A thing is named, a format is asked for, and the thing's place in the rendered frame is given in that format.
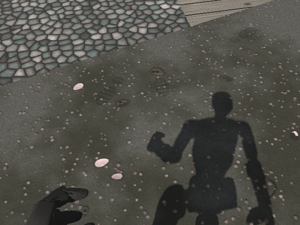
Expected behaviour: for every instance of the robot left hand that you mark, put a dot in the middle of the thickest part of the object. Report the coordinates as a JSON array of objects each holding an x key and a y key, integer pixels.
[{"x": 45, "y": 212}]

